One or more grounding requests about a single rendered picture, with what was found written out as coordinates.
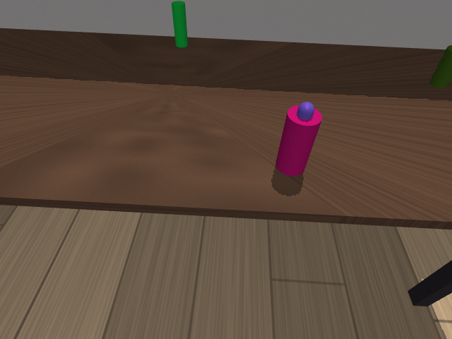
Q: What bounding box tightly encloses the table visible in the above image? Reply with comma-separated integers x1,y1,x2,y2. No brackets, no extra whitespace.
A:
0,28,452,307

